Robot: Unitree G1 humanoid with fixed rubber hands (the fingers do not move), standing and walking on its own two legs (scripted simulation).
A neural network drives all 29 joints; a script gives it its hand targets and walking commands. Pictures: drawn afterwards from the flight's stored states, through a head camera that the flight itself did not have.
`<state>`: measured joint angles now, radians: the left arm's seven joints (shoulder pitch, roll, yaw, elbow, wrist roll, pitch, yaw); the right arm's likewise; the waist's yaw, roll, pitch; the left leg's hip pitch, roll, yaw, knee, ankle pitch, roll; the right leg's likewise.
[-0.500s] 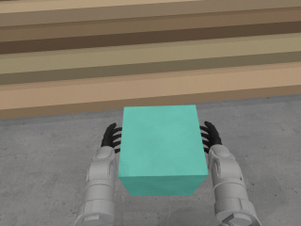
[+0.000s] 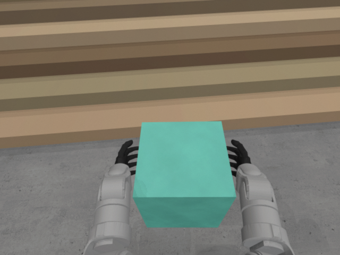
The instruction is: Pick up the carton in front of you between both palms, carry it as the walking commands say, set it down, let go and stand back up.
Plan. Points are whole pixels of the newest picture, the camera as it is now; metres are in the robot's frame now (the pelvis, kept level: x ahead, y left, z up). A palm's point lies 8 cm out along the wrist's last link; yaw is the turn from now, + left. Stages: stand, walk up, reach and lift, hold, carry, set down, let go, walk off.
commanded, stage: reach and lift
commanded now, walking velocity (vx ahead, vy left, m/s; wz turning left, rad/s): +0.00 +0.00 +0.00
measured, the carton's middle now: (181, 177) +0.32 +0.00 -0.05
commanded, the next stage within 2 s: hold in 0.62 s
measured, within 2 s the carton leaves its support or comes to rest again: neither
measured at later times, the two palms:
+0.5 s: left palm (122, 164) +0.31 +0.15 +0.04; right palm (243, 164) +0.31 -0.15 +0.04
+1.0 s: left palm (120, 166) +0.29 +0.15 +0.05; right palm (247, 166) +0.29 -0.15 +0.05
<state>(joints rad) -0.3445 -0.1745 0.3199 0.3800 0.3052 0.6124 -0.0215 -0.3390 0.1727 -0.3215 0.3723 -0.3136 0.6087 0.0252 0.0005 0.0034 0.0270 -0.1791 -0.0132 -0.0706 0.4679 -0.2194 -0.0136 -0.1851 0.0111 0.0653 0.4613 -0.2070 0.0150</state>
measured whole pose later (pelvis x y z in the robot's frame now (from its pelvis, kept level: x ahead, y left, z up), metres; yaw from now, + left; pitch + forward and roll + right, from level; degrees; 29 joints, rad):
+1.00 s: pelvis +0.01 +0.00 +0.01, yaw +0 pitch -8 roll +0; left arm -0.27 -0.15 0.22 0.22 0.27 0.77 -0.01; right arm -0.27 0.15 -0.22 0.22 -0.28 0.76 0.02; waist 0.00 0.00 0.04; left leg -0.04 -0.01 -0.07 0.37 -0.19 -0.01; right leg -0.05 0.01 0.07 0.37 -0.18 0.01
